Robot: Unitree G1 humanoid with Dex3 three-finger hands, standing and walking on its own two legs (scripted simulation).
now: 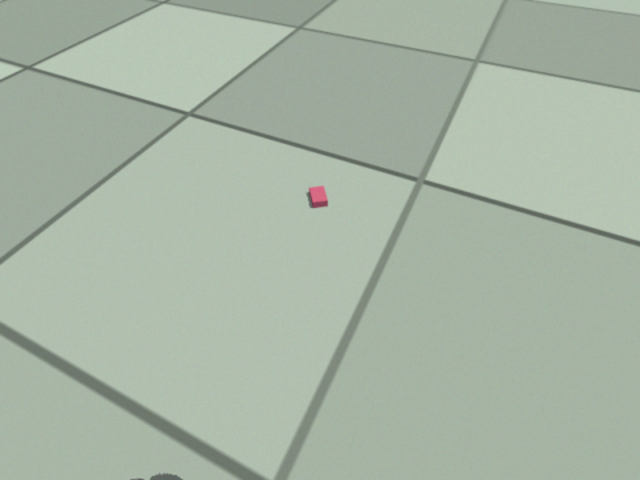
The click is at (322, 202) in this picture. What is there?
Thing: flat box
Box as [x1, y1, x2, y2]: [309, 186, 327, 207]
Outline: 323,186 309,188 309,193 313,207 327,205 327,199
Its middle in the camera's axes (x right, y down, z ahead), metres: -0.01 -0.19 +1.80
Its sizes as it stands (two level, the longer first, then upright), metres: 0.104 0.070 0.036
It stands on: the floor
